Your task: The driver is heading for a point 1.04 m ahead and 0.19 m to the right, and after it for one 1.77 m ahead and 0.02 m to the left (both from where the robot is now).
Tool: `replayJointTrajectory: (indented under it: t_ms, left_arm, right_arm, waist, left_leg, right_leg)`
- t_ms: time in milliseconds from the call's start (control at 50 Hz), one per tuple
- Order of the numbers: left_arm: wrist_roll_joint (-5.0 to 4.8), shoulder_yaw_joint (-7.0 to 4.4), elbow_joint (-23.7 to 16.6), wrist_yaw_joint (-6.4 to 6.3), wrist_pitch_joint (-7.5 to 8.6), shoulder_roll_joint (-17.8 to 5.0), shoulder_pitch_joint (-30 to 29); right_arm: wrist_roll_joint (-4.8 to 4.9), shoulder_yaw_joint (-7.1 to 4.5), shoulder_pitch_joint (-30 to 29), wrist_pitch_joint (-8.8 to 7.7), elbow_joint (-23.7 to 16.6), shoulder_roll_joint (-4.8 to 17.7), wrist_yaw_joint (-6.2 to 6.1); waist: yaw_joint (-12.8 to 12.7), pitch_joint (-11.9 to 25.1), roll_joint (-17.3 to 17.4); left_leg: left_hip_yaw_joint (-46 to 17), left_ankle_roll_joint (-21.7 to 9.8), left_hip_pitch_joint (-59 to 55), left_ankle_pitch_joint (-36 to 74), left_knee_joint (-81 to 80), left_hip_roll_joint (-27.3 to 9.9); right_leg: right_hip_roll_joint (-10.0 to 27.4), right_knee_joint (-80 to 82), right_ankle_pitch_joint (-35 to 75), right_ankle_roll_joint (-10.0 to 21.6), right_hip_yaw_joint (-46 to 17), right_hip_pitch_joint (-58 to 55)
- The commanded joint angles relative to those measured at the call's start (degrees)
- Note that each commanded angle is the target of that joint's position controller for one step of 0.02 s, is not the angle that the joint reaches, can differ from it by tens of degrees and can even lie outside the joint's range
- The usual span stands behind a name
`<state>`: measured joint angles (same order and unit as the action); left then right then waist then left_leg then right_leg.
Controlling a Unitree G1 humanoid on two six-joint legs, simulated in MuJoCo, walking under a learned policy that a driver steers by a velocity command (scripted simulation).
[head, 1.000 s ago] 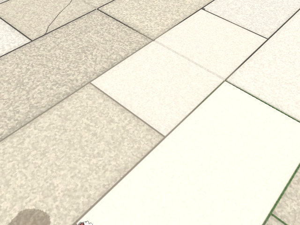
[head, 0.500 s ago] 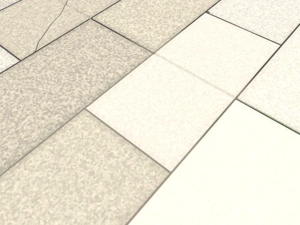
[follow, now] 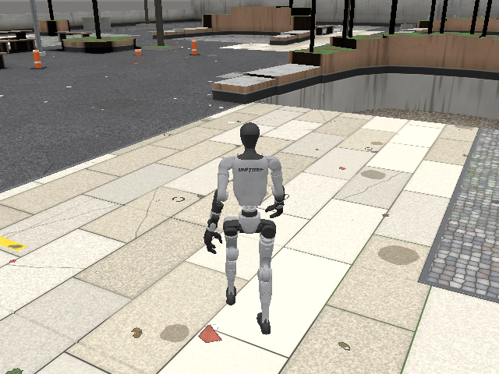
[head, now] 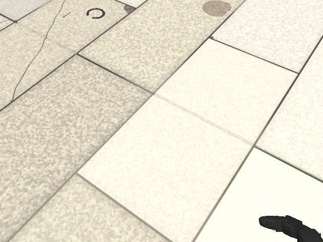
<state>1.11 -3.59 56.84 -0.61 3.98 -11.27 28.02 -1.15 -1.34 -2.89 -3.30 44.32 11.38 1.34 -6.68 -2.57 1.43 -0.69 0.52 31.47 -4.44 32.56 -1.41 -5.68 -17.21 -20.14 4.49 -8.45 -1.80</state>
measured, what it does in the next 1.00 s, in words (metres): walks ahead, turning right: left foot, then right foot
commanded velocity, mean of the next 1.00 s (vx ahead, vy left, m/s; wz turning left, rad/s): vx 0.47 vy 0.00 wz -0.44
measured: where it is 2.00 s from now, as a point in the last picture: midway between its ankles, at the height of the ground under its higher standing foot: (232, 215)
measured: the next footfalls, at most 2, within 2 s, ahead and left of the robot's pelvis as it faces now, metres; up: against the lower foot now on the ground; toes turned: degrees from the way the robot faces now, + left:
left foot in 0.04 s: +0.19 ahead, +0.12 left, +0.00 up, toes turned -3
right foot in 0.60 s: +0.40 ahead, -0.14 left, +0.00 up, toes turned -26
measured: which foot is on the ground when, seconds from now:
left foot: up 0.00-0.02, down 0.04-0.58, up 0.60-1.00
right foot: down 0.00-0.06, up 0.08-0.58, down 0.60-1.00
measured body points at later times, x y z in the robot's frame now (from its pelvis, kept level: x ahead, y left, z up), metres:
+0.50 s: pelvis +0.24 +0.01 +0.00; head +0.28 +0.00 +0.45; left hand +0.51 +0.15 -0.10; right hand +0.14 -0.23 -0.13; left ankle +0.15 +0.12 -0.74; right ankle +0.35 -0.14 -0.70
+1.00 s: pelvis +0.47 -0.12 +0.01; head +0.49 -0.15 +0.45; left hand +0.60 +0.11 -0.12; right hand +0.48 -0.39 -0.13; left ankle +0.66 -0.07 -0.69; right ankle +0.37 -0.12 -0.74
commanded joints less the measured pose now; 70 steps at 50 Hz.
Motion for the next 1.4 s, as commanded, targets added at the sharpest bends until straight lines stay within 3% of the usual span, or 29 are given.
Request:
replayJointTrajectory:
  t_ms: [20,40,60,80,100,120,160,260,400,480,540,580,600,620,640,660,700,740,820,880,1000,1080,1100,1120,1140,1160,1200,1260,1400]
  left_arm:
    - [-0.14,-2.53,-3.9,-0.04,0.69,-11.0,-2.9]
    - [-0.70,-2.30,-5.0,0.44,1.06,-9.6,-3.6]
    - [-2.30,-1.07,-7.6,0.40,1.21,-4.2,-1.1]
    - [-2.64,-1.37,-8.9,0.28,0.68,-5.3,3.1]
    - [-1.08,-1.72,-7.0,-0.09,-0.46,-7.9,1.5]
    - [-0.26,-1.60,-7.3,0.67,-0.72,-7.3,-3.0]
    - [0.76,-1.63,-8.6,1.82,-1.57,-5.9,-6.1]
    - [1.06,-1.30,-11.5,3.55,-3.70,-5.3,-11.7]
    - [0.86,0.30,-16.9,5.15,-3.36,-4.0,-25.8]
    - [1.20,0.58,-19.6,5.51,-3.26,-4.5,-31.0]
    - [1.66,-0.05,-19.5,4.81,-3.31,-5.7,-28.3]
    - [2.09,-1.44,-15.9,3.83,-2.50,-7.8,-15.6]
    - [2.71,-3.03,-13.4,2.86,-2.17,-12.0,-6.4]
    - [1.96,-4.38,-14.5,2.17,-2.26,-18.8,-8.2]
    - [0.51,-4.51,-15.3,1.57,-3.15,-18.4,-4.2]
    - [0.09,-3.96,-14.0,1.08,-3.33,-16.5,-7.1]
    - [-0.42,-2.30,-14.0,0.85,-2.39,-10.9,-12.7]
    - [-0.82,-1.24,-13.9,0.95,-1.05,-8.7,-14.2]
    - [-0.96,-1.15,-11.1,1.24,0.45,-9.9,-9.3]
    - [-0.86,-0.55,-9.9,0.98,0.59,-9.5,-7.5]
    - [0.10,0.61,-7.5,-0.59,0.25,-8.6,-5.6]
    - [-0.02,-0.30,-7.8,-2.20,-0.60,-11.5,-8.6]
    - [-0.51,-0.65,-8.5,-2.23,-0.82,-12.4,-10.9]
    - [-0.93,-0.37,-11.3,-2.23,-0.43,-11.8,-12.3]
    - [-0.99,0.54,-12.1,-1.64,-0.85,-5.6,-4.4]
    - [0.87,0.89,-10.8,-1.27,-1.86,-6.8,-3.1]
    - [0.99,0.26,-12.0,-1.03,-2.64,-9.4,-10.6]
    - [1.20,0.50,-13.0,-0.68,-5.05,-8.0,-11.2]
    - [0.57,0.43,-15.5,-1.26,-6.49,-8.3,-16.7]
  right_arm:
    - [0.29,-2.64,9.8,-1.99,-1.0,8.3,-1.09]
    - [-0.84,-3.59,18.2,-2.79,0.5,11.2,-1.89]
    - [-2.63,-4.51,25.2,-2.78,0.0,16.1,-2.71]
    - [-2.09,-5.11,22.7,-1.74,0.2,17.6,-2.29]
    - [-1.71,-3.97,17.5,-1.14,-1.2,11.3,-1.99]
    - [-1.07,-2.84,14.4,-1.23,-1.6,7.0,-1.80]
    - [-0.94,-2.22,14.8,-1.78,-0.2,5.5,-1.93]
    - [0.27,-2.73,19.8,-3.80,2.1,6.8,-1.49]
    - [0.06,-2.95,24.3,-3.35,3.9,8.1,-1.64]
    - [0.00,-3.40,27.8,-2.37,5.5,9.9,-2.27]
    - [-0.08,-3.83,28.6,-1.04,6.3,12.2,-2.77]
    - [0.31,-3.97,28.0,0.07,6.0,13.5,-2.80]
    - [0.20,-3.60,27.5,0.16,4.3,12.3,-2.64]
    - [0.36,-2.11,28.9,-0.21,-0.5,5.0,-1.27]
    - [-0.19,-3.13,21.1,-0.77,-2.3,10.3,-1.06]
    - [0.55,-2.90,17.3,-1.36,-3.7,9.6,-0.81]
    - [0.05,-2.51,20.1,-1.37,-1.6,8.8,-0.93]
    - [-1.50,-2.36,23.8,0.80,-0.2,8.0,-0.58]
    - [-1.29,-2.20,19.8,2.14,-1.0,6.8,0.32]
    - [-0.56,-1.93,16.4,2.08,-1.4,6.5,0.21]
    - [0.00,-0.86,11.4,1.67,-1.9,5.3,-0.01]
    - [-0.74,-2.10,21.7,0.75,0.8,8.8,-0.50]
    - [-1.03,-2.49,27.2,0.08,2.1,9.3,-0.74]
    - [-1.27,-3.68,31.5,-0.28,2.2,13.7,-1.13]
    - [-0.21,-4.57,28.9,0.06,1.6,18.0,-1.13]
    - [2.65,-4.80,27.7,0.64,1.1,16.7,-0.84]
    - [1.82,-3.29,18.9,2.40,-1.4,10.2,-1.13]
    - [0.86,-3.30,18.5,3.28,-1.3,10.3,-1.35]
    - [0.44,-4.84,19.9,4.41,-2.5,13.4,-1.51]
  waist:
    - [9.0,4.7,-5.3]
    - [12.4,10.9,-1.8]
    - [13.0,20.2,7.3]
    - [9.0,23.3,18.0]
    - [7.1,14.1,7.0]
    - [7.4,7.0,0.9]
    - [6.2,2.6,3.0]
    - [5.5,2.4,3.6]
    - [8.2,-1.2,3.3]
    - [9.6,-2.5,3.3]
    - [7.8,0.4,4.9]
    - [2.2,8.1,3.5]
    - [-1.6,14.2,-1.4]
    - [3.3,17.8,-14.7]
    - [-1.2,19.3,-6.2]
    - [0.7,10.7,-4.0]
    - [6.0,4.0,-0.6]
    - [8.8,4.5,-2.0]
    - [8.1,1.6,-2.6]
    - [7.1,1.0,-3.8]
    - [4.6,0.6,-5.6]
    - [9.1,4.8,-6.4]
    - [12.6,6.7,-4.8]
    - [14.3,11.6,1.2]
    - [6.9,15.6,11.3]
    - [7.5,20.0,5.0]
    - [6.4,6.0,-1.9]
    - [5.2,4.4,0.2]
    - [7.9,6.2,4.8]
  left_leg:
    - [1.2,-2.3,-19.1,-2.1,-7.2,3.0]
    - [-3.6,-4.3,-32.1,-4.2,-7.8,-2.8]
    - [-21.5,-7.3,-46.9,-10.9,-8.6,-19.4]
    - [-43.2,-12.5,-48.7,-13.6,-16.4,-25.6]
    - [-36.8,-11.9,-40.3,-20.9,-16.9,-23.4]
    - [-27.0,-10.8,-32.2,-18.6,-18.2,-19.6]
    - [-14.8,-8.7,-24.7,-7.3,-20.8,-15.1]
    - [-3.5,-9.0,-25.8,8.6,-22.7,-14.1]
    - [7.7,-8.1,-27.9,12.8,-23.8,-12.5]
    - [10.9,-7.5,-34.0,18.6,-21.4,-14.5]
    - [14.3,-6.5,-37.7,41.6,-10.8,-14.9]
    - [16.0,-5.5,-34.1,43.1,8.6,-14.1]
    - [16.2,-3.6,-21.7,25.2,25.0,-12.7]
    - [13.4,0.0,5.5,-27.9,44.3,-2.1]
    - [1.6,0.1,11.8,-26.1,49.4,0.3]
    - [-0.1,-0.5,14.8,-18.8,47.0,-3.1]
    - [0.1,-0.6,6.7,-14.0,37.1,-6.3]
    - [0.3,0.2,0.3,-13.6,33.6,-6.6]
    - [2.1,1.0,3.4,-6.5,26.6,-6.1]
    - [3.3,0.5,3.5,-1.2,19.9,-4.7]
    - [4.6,-2.7,-1.5,3.8,5.9,0.4]
    - [6.0,-6.4,-10.9,-4.5,-0.7,5.1]
    - [4.3,-7.9,-17.7,3.9,-8.6,4.2]
    - [-8.4,-12.2,-29.5,31.5,-6.6,-6.6]
    - [-27.6,-22.8,-40.5,70.2,-3.6,-20.9]
    - [-28.5,-25.3,-38.3,58.1,-6.8,-20.8]
    - [-21.1,-21.2,-23.5,29.6,-13.1,-14.2]
    - [-15.5,-16.6,-15.6,20.5,-16.0,-7.8]
    - [-20.7,-12.8,-18.4,-4.2,-17.7,-4.9]
  right_leg:
    - [11.3,-12.9,42.0,3.9,-7.9,5.7]
    - [7.6,-25.3,34.6,2.7,-5.4,12.1]
    - [2.3,-42.3,8.3,1.4,0.3,24.6]
    - [-0.8,-52.2,-11.8,1.1,3.2,35.4]
    - [4.3,-56.7,-6.6,1.4,2.5,38.7]
    - [6.1,-54.9,-1.7,0.9,3.1,38.2]
    - [8.8,-50.6,1.5,0.1,3.7,35.7]
    - [9.8,-49.4,7.5,-1.0,5.4,40.2]
    - [9.7,-29.9,19.4,-1.5,10.5,40.5]
    - [8.5,-21.6,14.8,0.9,14.4,38.2]
    - [3.6,-18.2,6.1,4.0,17.7,30.5]
    - [-0.5,-12.1,6.3,6.9,17.5,14.5]
    - [6.7,-9.5,1.8,9.7,6.5,-0.8]
    - [24.4,-6.6,2.9,17.3,-23.6,-18.4]
    - [26.0,0.0,5.4,18.7,-33.3,-17.5]
    - [24.1,0.5,11.4,17.0,-22.7,-11.6]
    - [18.5,2.3,25.5,12.5,-11.2,2.4]
    - [15.5,3.9,31.6,11.2,-5.8,8.1]
    - [13.6,6.8,38.8,9.2,-1.3,8.8]
    - [12.4,4.7,54.6,4.8,4.4,6.7]
    - [13.6,1.7,58.4,1.7,10.3,1.3]
    - [15.2,-15.7,69.9,0.8,10.3,-2.7]
    - [13.4,-26.4,62.0,0.0,11.9,0.3]
    - [7.8,-44.8,36.2,-1.4,14.6,11.5]
    - [-3.2,-61.1,-16.2,-3.8,12.4,28.6]
    - [1.0,-63.5,-12.4,-3.8,4.1,29.4]
    - [4.8,-59.1,-7.1,-4.6,4.7,33.0]
    - [5.2,-51.2,-2.7,-6.0,6.2,28.9]
    - [5.7,-39.5,0.4,-7.9,5.1,32.9]
Keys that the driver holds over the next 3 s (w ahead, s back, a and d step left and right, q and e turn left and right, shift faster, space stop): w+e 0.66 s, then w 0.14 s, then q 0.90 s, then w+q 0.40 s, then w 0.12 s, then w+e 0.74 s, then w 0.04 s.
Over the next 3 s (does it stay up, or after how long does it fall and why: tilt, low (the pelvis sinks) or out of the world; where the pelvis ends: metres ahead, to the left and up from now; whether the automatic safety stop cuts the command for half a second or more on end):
stays up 1.07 -0.06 0.00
